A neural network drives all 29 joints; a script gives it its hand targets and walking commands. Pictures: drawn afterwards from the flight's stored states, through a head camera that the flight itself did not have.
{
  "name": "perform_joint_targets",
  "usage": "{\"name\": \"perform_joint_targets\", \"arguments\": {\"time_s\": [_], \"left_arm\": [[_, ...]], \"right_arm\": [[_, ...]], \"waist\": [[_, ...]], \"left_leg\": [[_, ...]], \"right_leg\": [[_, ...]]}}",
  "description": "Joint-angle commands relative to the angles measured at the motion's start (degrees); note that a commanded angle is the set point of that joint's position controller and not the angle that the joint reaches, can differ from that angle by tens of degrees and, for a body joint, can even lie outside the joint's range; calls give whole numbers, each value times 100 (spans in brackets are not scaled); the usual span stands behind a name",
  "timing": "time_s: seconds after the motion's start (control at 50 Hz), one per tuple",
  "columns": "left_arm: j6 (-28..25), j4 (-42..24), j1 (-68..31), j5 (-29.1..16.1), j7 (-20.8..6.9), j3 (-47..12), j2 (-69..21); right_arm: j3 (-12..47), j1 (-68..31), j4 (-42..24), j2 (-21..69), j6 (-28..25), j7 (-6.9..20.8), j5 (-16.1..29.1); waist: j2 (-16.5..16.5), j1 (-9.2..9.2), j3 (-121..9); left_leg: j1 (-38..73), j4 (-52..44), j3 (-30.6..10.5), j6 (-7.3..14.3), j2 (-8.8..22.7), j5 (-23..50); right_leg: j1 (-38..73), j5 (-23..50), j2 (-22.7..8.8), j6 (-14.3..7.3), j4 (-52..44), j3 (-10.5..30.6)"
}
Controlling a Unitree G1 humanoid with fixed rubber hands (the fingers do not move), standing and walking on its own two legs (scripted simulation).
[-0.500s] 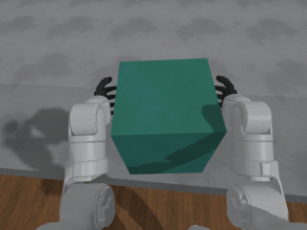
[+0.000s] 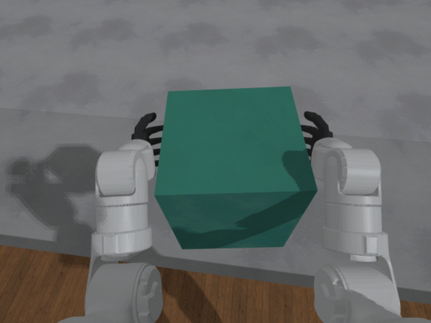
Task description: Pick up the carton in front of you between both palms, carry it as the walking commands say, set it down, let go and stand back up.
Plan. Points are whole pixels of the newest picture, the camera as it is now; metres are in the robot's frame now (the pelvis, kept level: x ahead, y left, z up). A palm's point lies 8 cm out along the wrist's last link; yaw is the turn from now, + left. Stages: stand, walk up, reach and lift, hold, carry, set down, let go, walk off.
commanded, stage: carry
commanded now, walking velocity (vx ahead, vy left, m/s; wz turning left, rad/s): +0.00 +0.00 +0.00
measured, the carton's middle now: (230, 176) +0.37 +0.00 +0.04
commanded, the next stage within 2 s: none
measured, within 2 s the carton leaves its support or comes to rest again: neither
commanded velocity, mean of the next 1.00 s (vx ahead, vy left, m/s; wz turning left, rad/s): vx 0.00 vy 0.00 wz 0.00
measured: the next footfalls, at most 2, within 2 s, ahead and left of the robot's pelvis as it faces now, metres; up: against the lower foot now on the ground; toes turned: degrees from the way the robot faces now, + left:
left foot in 1.72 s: +0.26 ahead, +0.09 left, +0.00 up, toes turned +2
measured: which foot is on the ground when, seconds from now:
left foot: down 0.00-1.00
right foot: down 0.00-1.00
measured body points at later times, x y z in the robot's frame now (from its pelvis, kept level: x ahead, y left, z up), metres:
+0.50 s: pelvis -0.03 -0.01 -0.01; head -0.04 +0.00 +0.44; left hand +0.33 +0.15 +0.12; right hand +0.33 -0.16 +0.12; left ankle -0.05 +0.08 -0.74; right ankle -0.02 -0.10 -0.74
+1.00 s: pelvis -0.06 +0.00 +0.00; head -0.07 +0.00 +0.45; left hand +0.30 +0.15 +0.12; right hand +0.30 -0.15 +0.12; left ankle -0.05 +0.08 -0.74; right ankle -0.02 -0.10 -0.74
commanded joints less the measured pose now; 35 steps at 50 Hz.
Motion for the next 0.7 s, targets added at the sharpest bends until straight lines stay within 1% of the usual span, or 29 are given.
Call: {"name": "perform_joint_targets", "arguments": {"time_s": [0.0, 0.02, 0.04, 0.06, 0.08, 0.1, 0.12, 0.14, 0.18, 0.2, 0.22, 0.24, 0.3, 0.32, 0.34, 0.36, 0.4, 0.54, 0.68], "left_arm": [[-21, -418, -3885, -2490, -1388, -3971, -6201], [-23, -402, -3872, -2483, -1390, -3970, -6197], [-25, -377, -3840, -2468, -1388, -3964, -6196], [-28, -352, -3805, -2448, -1381, -3955, -6199], [-31, -336, -3797, -2429, -1374, -3946, -6203], [-34, -327, -3827, -2421, -1369, -3943, -6209], [-37, -318, -3875, -2427, -1368, -3938, -6215], [-37, -295, -3909, -2441, -1371, -3935, -6215], [-36, -181, -3872, -2461, -1389, -3906, -6214], [-41, -126, -3849, -2462, -1404, -3885, -6218], [-53, -91, -3855, -2464, -1417, -3869, -6231], [-63, -82, -3884, -2472, -1427, -3856, -6246], [-68, -135, -4086, -2516, -1446, -3845, -6275], [-66, -123, -4129, -2527, -1449, -3838, -6275], [-62, -93, -4147, -2528, -1450, -3821, -6269], [-57, -38, -4136, -2522, -1450, -3794, -6257], [-47, 108, -4066, -2489, -1450, -3715, -6229], [-65, 633, -3974, -2344, -1465, -3363, -6227], [-93, 704, -4151, -2377, -1446, -3221, -6308]], "right_arm": [[3906, -4048, -485, 6092, -98, 1340, 2423], [3908, -4056, -459, 6094, -94, 1350, 2432], [3906, -4039, -414, 6091, -89, 1363, 2441], [3901, -4006, -363, 6089, -85, 1379, 2449], [3895, -3984, -321, 6090, -87, 1397, 2456], [3893, -3993, -297, 6098, -94, 1413, 2461], [3894, -4022, -289, 6109, -102, 1426, 2462], [3882, -4023, -271, 6109, -108, 1432, 2459], [3838, -3974, -210, 6085, -114, 1427, 2437], [3815, -3967, -184, 6083, -113, 1420, 2421], [3805, -3999, -176, 6098, -112, 1417, 2421], [3804, -4050, -171, 6114, -114, 1419, 2427], [3798, -4196, -175, 6149, -132, 1426, 2453], [3788, -4230, -163, 6151, -131, 1427, 2462], [3768, -4248, -132, 6146, -129, 1428, 2471], [3743, -4248, -84, 6139, -125, 1431, 2473], [3669, -4201, 62, 6121, -118, 1441, 2457], [3332, -4132, 618, 6153, -128, 1490, 2371], [3167, -4282, 716, 6228, -148, 1461, 2370]], "waist": [[-396, 3, -3373], [-329, -1, -3361], [-166, -17, -3383], [48, -45, -3426], [227, -68, -3438], [355, -73, -3403], [413, -71, -3364], [372, -70, -3349], [78, -50, -3403], [-60, -39, -3421], [-138, -36, -3417], [-161, -38, -3386], [-82, -62, -3206], [-57, -60, -3102], [-43, -59, -3001], [-45, -57, -2904], [-59, -51, -2778], [-74, -36, -2523], [-66, -19, -2499]], "left_leg": [[913, -258, -379, -70, 354, 2641], [1124, -263, -425, -46, 412, 3013], [1438, -153, -515, 12, 536, 3751], [1768, -2, -628, 97, 698, 4645], [1976, 66, -715, 188, 839, 5335], [2052, 82, -754, 252, 925, 5664], [2014, 93, -768, 271, 955, 5603], [1830, 108, -758, 249, 934, 5239], [1306, 151, -672, 128, 786, 3906], [1172, 114, -644, 72, 712, 3287], [1173, 36, -642, 36, 680, 2918], [1239, -15, -655, 40, 699, 2790], [1214, -191, -736, 116, 798, 2368], [1162, -283, -761, 121, 808, 2124], [1100, -362, -773, 117, 798, 1861], [1029, -426, -774, 107, 780, 1623], [935, -506, -773, 92, 754, 1376], [766, -653, -797, 72, 763, 1183], [700, -738, -796, 75, 755, 1006]], "right_leg": [[1940, 5148, -827, -398, 293, 620], [1749, 4753, -781, -360, 298, 580], [1443, 4138, -689, -294, 309, 507], [1104, 3410, -564, -213, 318, 413], [856, 2695, -438, -140, 260, 337], [737, 2130, -350, -96, 93, 288], [766, 1943, -340, -85, -32, 286], [954, 2212, -399, -102, -21, 339], [1463, 3526, -698, -220, 179, 547], [1568, 3942, -824, -278, 211, 627], [1529, 3983, -893, -310, 215, 662], [1414, 3679, -887, -294, 178, 664], [1178, 2119, -781, -188, -76, 660], [1115, 1719, -763, -168, -171, 673], [1072, 1505, -764, -158, -259, 695], [1052, 1419, -775, -155, -323, 713], [1036, 1392, -801, -149, -393, 736], [913, 1225, -817, -99, -527, 738], [848, 1104, -829, -97, -607, 758]]}}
